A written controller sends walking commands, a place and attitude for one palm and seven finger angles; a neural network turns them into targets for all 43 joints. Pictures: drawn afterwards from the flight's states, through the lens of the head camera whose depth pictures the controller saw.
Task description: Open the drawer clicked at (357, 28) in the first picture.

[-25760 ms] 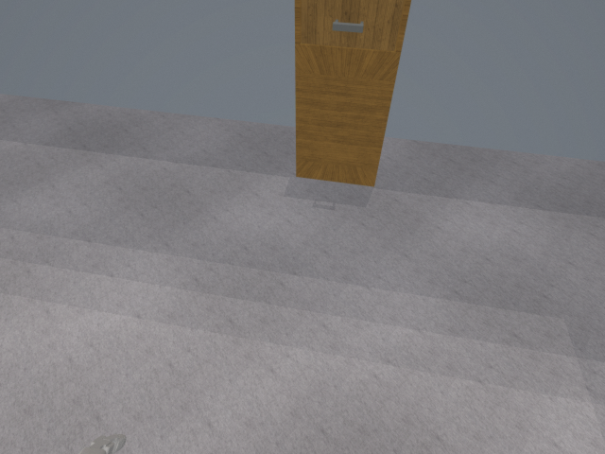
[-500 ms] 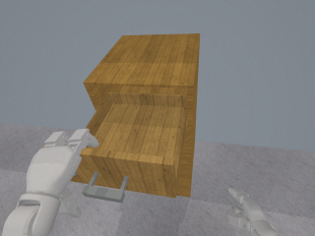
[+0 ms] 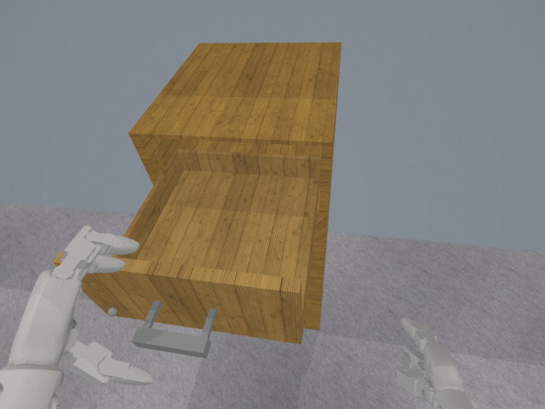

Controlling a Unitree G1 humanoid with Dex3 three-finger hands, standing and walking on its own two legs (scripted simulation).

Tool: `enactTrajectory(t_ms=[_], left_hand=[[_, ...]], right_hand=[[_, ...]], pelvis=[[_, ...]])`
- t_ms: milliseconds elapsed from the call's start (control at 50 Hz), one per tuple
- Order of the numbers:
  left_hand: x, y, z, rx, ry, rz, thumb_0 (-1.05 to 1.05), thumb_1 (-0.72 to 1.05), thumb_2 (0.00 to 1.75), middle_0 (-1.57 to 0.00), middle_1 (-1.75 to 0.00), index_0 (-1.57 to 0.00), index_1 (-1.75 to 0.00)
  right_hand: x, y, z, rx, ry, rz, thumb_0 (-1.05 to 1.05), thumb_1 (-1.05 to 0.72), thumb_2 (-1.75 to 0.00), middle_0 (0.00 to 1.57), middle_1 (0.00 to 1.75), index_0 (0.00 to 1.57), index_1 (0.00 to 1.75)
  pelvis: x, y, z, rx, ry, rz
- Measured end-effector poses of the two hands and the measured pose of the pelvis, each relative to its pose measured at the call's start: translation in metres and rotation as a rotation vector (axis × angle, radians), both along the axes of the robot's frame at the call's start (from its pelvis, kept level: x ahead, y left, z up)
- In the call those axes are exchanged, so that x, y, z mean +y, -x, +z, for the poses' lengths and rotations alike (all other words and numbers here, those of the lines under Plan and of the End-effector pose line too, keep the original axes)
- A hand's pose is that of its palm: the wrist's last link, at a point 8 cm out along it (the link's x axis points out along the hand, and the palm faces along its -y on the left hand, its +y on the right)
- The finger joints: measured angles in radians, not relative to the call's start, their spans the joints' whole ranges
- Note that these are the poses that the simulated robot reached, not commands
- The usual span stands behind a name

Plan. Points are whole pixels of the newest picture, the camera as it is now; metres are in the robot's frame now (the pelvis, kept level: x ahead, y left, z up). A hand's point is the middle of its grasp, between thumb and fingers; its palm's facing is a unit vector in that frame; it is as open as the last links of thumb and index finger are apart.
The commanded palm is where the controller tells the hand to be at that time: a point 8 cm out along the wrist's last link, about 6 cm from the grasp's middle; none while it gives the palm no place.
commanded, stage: draw the hand back to the body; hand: left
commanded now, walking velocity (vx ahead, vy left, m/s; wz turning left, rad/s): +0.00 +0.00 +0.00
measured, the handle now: (177, 327) +0.23 +0.18 +0.00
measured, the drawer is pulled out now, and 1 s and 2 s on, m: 0.30 0.30 0.30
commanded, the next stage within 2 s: step back with the hand held close in 0.88 s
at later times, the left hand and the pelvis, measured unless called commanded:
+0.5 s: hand (75, 292) +0.19 +0.23 +0.17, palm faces +0.37 -0.83 -0.43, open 10.2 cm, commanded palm +0.14 +0.28 +0.19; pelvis +0.01 +0.00 +0.00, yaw +1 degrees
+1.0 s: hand (69, 303) +0.18 +0.23 +0.17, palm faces +0.41 -0.81 -0.42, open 7.5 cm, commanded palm +0.13 +0.27 +0.19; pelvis +0.00 -0.01 +0.01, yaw +1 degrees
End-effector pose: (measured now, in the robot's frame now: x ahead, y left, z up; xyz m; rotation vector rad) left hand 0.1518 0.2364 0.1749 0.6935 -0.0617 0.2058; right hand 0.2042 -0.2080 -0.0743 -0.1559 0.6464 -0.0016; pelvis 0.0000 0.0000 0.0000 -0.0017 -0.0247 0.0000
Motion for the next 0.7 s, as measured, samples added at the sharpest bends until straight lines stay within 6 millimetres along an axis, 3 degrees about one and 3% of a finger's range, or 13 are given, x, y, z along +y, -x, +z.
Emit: enactTrajectory(t_ms=[60, 120, 220, 320, 700], left_hand=[[-0.001, 0.001, 0.001, -0.097, 0.191, 0.004, 0.0, -0.41, 0.33, -0.31, -1.14, -0.31, -1.14], [0.001, -0.001, 0.01, -0.189, 0.247, -0.004, 0.0, -0.33, 0.37, -0.3, -1.09, -0.3, -1.1], [0.012, -0.007, 0.022, -0.246, 0.234, 0.005, 0.0, -0.19, 0.43, -0.29, -1.0, -0.29, -1.0], [0.023, -0.009, 0.016, -0.195, 0.226, 0.035, 0.0, -0.02, 0.5, -0.27, -0.89, -0.27, -0.89], [0.044, 0.01, 0.013, -0.174, 0.202, 0.159, 0.01, 0.63, 0.78, -0.23, -0.47, -0.22, -0.47]], right_hand=[[0.004, 0.006, 0.005, -0.026, 0.016, -0.012, 0.01, -0.9, -0.9, 0.2, 0.3, 0.2, 0.3], [0.007, 0.011, 0.006, -0.03, 0.028, -0.009, 0.01, -0.9, -0.9, 0.2, 0.3, 0.2, 0.3], [0.009, 0.012, 0.001, -0.013, 0.022, -0.01, 0.01, -0.9, -0.9, 0.2, 0.3, 0.2, 0.3], [0.007, 0.012, -0.003, 0.015, 0.016, -0.026, 0.01, -0.9, -0.9, 0.2, 0.3, 0.2, 0.3], [-0.002, 0.004, 0.002, 0.001, 0.028, -0.038, 0.01, -0.9, -0.9, 0.2, 0.3, 0.2, 0.3]], pelvis=[[-0.001, -0.007, 0.001, -0.005, -0.001, 0.006], [0.0, -0.012, 0.001, -0.01, 0.001, 0.013], [0.002, -0.016, 0.002, -0.009, 0.003, 0.015], [0.004, -0.016, 0.003, 0.002, 0.002, 0.011], [0.001, -0.009, 0.005, -0.006, 0.002, 0.022]])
